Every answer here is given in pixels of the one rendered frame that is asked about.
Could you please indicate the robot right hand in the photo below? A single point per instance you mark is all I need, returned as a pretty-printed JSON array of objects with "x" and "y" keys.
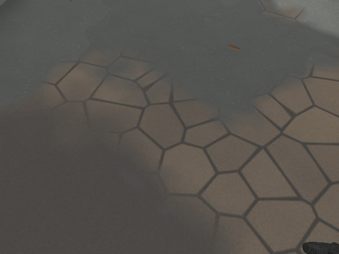
[{"x": 320, "y": 248}]

